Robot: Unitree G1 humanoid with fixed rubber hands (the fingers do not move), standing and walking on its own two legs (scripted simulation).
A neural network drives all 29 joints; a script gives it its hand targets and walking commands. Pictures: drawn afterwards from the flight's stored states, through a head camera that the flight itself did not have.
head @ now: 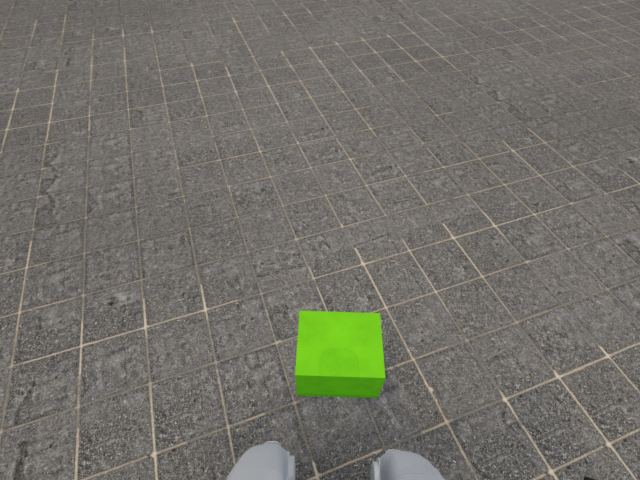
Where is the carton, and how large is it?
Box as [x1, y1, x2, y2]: [295, 311, 384, 397]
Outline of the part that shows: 299,311 295,369 297,395 377,397 384,380 384,366 379,313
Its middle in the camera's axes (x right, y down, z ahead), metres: +0.06 +0.35 +1.16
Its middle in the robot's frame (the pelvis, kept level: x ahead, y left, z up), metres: +0.54 -0.02 -0.64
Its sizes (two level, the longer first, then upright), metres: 0.242 0.195 0.165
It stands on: the floor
